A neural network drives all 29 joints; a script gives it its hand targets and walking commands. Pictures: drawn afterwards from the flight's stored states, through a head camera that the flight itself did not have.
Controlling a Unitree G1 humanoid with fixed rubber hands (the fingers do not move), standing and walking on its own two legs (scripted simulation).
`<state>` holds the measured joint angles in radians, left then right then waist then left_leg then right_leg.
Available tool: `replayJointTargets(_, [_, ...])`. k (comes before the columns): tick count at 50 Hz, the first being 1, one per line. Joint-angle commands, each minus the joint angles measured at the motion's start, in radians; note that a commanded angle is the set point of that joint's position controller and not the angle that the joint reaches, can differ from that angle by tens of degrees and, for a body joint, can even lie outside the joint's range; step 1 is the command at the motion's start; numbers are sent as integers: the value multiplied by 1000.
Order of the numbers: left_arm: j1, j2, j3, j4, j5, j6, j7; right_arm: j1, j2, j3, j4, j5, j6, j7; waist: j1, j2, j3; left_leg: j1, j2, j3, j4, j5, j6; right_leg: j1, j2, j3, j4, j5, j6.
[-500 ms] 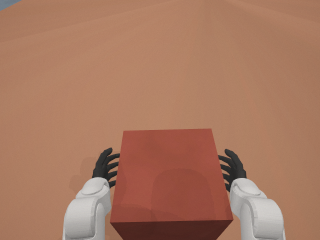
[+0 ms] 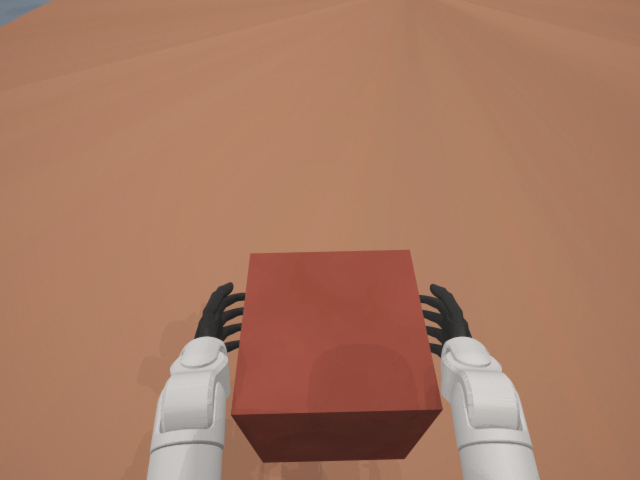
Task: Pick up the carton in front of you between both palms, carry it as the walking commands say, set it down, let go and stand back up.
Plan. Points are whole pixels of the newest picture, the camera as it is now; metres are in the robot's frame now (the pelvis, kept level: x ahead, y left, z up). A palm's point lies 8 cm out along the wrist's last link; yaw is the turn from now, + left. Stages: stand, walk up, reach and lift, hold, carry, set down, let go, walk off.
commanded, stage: carry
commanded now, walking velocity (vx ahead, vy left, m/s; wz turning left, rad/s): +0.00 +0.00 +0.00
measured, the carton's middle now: (332, 362) +0.30 +0.00 -0.04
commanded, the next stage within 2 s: hold in 1.30 s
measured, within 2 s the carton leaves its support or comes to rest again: neither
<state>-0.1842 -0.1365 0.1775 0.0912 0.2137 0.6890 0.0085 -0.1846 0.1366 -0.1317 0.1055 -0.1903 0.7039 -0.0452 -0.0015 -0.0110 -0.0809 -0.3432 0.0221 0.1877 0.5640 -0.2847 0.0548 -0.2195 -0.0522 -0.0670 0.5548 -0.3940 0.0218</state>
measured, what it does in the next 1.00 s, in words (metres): shifts its weight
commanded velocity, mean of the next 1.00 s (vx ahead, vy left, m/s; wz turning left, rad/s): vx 0.00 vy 0.00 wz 0.00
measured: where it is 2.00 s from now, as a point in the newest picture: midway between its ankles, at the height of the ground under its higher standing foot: outside the picture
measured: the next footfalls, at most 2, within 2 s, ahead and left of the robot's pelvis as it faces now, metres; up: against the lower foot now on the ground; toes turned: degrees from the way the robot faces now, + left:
none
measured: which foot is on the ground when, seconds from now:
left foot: down 0.00-1.00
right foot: down 0.00-1.00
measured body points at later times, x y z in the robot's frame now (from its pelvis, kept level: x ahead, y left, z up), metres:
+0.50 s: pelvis -0.03 -0.01 +0.00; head -0.05 -0.01 +0.45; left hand +0.27 +0.15 +0.04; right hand +0.27 -0.16 +0.04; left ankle +0.01 +0.08 -0.73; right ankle -0.07 -0.12 -0.73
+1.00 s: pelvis -0.05 -0.01 +0.00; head -0.07 +0.00 +0.45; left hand +0.25 +0.15 +0.04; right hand +0.24 -0.15 +0.04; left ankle +0.01 +0.08 -0.73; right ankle -0.07 -0.12 -0.73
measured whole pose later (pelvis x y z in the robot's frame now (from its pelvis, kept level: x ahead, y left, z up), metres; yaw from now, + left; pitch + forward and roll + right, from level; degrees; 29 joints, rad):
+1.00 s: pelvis -0.05 -0.01 +0.00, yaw +0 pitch +2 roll +0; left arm -0.21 -0.14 0.20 0.16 0.24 0.73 0.00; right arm -0.20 0.14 -0.15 0.16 -0.21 0.74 -0.03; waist 0.00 0.00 -0.10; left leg -0.35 0.04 0.19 0.50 -0.17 0.05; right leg -0.25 -0.03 -0.07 0.52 -0.30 0.00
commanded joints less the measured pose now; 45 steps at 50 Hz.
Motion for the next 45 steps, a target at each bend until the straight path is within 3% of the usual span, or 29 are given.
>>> replayJointTargets(1, [-361, -776, -577, -57, -211, 21, -193, -384, 826, 559, -89, 209, 6, 197, -3, 11, -325, 237, 140, -116, 6, 538, -3, 31, -99, 56, -22, 540, -22])
replayJointTargets(7, [-425, -778, -550, -25, -198, 9, -199, -435, 840, 527, -51, 201, -6, 203, -1, 9, -255, 187, 137, -121, -27, 432, -11, 24, -100, 63, -52, 497, -26])
replayJointTargets(15, [-439, -824, -534, 23, -198, 11, -211, -493, 880, 550, -37, 220, -6, 216, 1, -1, -230, 179, 139, -136, -81, 301, -12, 5, -91, 72, -100, 345, -43])
replayJointTargets(29, [-471, -850, -550, 17, -209, 14, -223, -485, 900, 528, -20, 211, -1, 227, 0, 23, -230, 178, 146, -139, -125, 229, -13, -34, -81, 78, -122, 232, -51])
replayJointTargets(45, [-461, -853, -548, 20, -208, 13, -221, -489, 901, 535, -25, 214, -4, 229, 0, 21, -242, 160, 152, -148, -150, 185, -11, -47, -74, 79, -120, 191, -53])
